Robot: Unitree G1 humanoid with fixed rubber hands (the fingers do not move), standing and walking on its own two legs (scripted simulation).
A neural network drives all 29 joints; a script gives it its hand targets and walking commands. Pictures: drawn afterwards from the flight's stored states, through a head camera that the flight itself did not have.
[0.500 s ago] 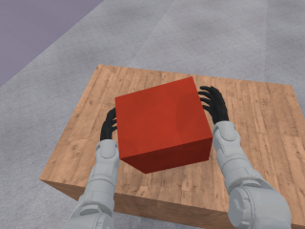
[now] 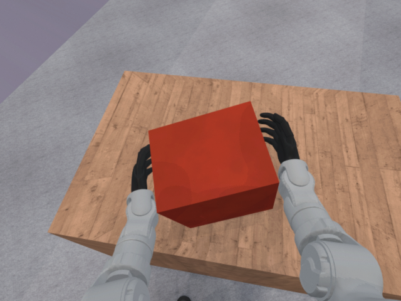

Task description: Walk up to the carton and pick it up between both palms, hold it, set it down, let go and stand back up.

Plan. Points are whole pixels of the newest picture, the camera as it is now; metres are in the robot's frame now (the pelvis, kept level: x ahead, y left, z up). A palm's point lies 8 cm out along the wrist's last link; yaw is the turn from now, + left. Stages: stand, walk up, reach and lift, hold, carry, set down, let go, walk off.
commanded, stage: set down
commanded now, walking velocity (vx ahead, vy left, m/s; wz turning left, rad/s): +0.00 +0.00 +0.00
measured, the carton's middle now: (216, 173) +0.40 +0.03 -0.05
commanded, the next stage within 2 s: none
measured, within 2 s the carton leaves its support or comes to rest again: rests again in 2.00 s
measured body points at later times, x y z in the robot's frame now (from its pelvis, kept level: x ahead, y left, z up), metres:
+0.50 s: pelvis +0.00 -0.01 +0.00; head +0.11 -0.01 +0.44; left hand +0.36 +0.18 -0.02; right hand +0.44 -0.12 +0.01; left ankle -0.01 +0.13 -0.74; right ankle -0.04 -0.11 -0.74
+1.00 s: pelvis -0.01 +0.00 +0.00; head +0.12 -0.01 +0.43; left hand +0.36 +0.19 -0.03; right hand +0.44 -0.12 +0.00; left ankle -0.01 +0.13 -0.74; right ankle -0.04 -0.11 -0.74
